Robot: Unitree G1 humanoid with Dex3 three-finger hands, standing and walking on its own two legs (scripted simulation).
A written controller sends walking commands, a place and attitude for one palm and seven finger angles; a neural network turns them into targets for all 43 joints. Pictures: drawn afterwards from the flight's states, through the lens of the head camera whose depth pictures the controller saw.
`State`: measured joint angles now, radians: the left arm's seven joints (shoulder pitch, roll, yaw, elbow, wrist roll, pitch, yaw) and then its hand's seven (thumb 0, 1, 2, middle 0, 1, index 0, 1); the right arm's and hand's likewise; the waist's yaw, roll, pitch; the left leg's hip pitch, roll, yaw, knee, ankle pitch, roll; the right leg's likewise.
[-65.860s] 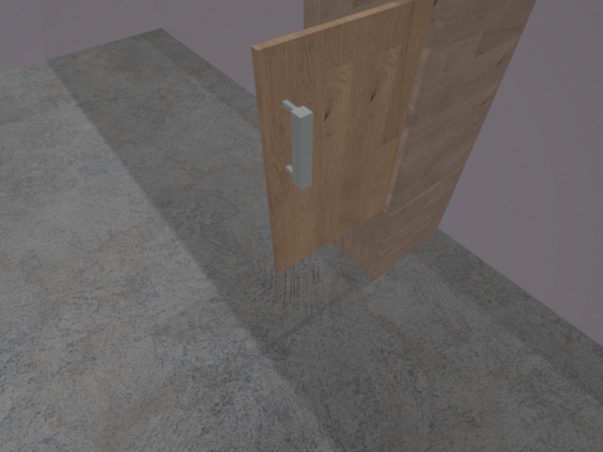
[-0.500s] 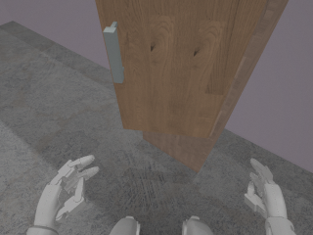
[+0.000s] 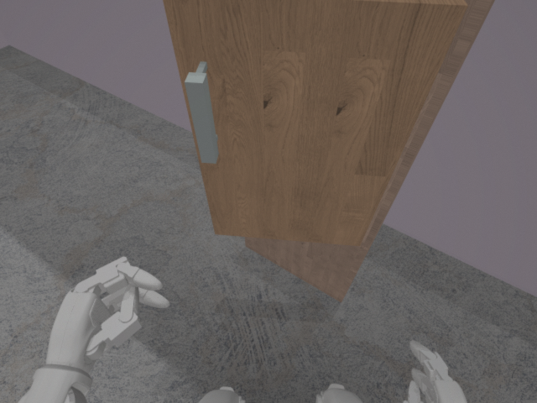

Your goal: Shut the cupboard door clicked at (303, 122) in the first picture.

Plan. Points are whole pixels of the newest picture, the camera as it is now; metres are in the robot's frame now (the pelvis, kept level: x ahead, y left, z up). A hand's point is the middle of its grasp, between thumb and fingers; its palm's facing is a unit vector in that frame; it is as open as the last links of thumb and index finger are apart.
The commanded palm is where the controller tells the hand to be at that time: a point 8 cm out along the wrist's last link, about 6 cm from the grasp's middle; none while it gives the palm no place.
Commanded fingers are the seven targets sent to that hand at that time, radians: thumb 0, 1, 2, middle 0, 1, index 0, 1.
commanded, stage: raise the hand and make a fist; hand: left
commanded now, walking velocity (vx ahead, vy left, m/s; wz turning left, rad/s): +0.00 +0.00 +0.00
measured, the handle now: (206, 114) +0.53 +0.14 +0.14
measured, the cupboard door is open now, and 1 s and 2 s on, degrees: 28 28 28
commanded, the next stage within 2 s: bring the fist close to the handle in 1.00 s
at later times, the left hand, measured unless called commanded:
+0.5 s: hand (132, 275) +0.24 +0.18 +0.12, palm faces +0.00 -1.00 -0.08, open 3.1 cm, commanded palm +0.22 +0.23 +0.13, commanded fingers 0.00 0.90 0.90 -1.30 -1.50 -1.30 -1.50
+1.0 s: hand (135, 275) +0.24 +0.17 +0.13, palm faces +0.00 -1.00 -0.06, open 3.1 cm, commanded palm +0.21 +0.22 +0.14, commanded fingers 0.00 0.90 0.90 -1.30 -1.50 -1.30 -1.50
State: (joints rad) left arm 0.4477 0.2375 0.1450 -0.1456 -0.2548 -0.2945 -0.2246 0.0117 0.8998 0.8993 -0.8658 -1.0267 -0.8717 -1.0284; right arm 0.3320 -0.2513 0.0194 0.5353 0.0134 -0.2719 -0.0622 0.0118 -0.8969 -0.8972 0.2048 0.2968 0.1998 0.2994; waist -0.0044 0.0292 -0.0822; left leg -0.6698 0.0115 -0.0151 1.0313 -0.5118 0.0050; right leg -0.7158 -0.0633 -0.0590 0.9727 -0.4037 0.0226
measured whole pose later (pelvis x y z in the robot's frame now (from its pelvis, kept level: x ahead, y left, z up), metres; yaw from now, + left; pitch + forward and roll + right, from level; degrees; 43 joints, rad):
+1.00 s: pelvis +0.01 -0.02 +0.04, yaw +0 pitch +2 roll +0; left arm 0.31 0.24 0.20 -0.10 -0.29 -0.16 -0.28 0.01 0.90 0.90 -1.30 -1.50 -1.30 -1.50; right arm 0.28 -0.26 0.04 0.56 0.03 -0.27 -0.08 0.01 -0.90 -0.90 0.20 0.30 0.20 0.30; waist 0.03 0.04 -0.04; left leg -0.38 0.03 -0.02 0.77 -0.42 -0.02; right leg -0.44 -0.04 -0.07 0.75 -0.34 0.00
